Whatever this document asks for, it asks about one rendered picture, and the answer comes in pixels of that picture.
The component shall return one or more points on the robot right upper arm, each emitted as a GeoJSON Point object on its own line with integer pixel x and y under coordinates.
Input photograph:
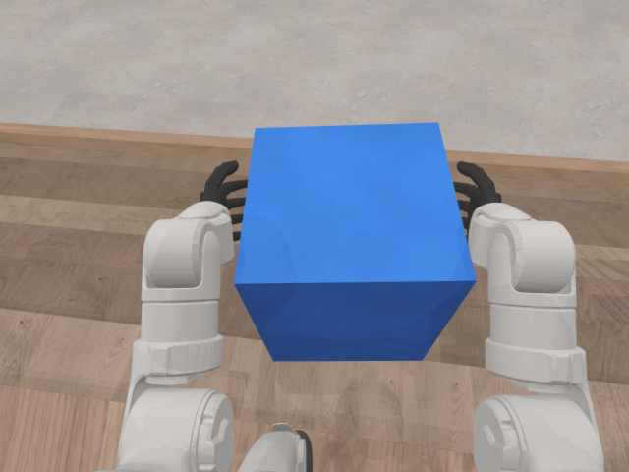
{"type": "Point", "coordinates": [534, 433]}

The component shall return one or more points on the robot left thigh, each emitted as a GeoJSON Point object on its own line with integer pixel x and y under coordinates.
{"type": "Point", "coordinates": [279, 451]}

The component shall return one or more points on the robot right forearm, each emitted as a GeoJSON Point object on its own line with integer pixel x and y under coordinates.
{"type": "Point", "coordinates": [532, 289]}

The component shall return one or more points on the left robot shin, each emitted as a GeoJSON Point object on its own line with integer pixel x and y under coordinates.
{"type": "Point", "coordinates": [283, 427]}

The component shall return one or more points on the carton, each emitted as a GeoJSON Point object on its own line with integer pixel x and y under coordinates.
{"type": "Point", "coordinates": [352, 244]}

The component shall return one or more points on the robot left upper arm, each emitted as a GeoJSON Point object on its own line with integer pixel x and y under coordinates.
{"type": "Point", "coordinates": [178, 430]}

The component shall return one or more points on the right robot hand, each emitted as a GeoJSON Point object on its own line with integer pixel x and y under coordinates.
{"type": "Point", "coordinates": [485, 194]}

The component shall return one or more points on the left robot hand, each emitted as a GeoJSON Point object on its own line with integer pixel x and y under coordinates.
{"type": "Point", "coordinates": [215, 191]}

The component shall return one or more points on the robot left forearm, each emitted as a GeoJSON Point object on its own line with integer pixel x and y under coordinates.
{"type": "Point", "coordinates": [182, 260]}

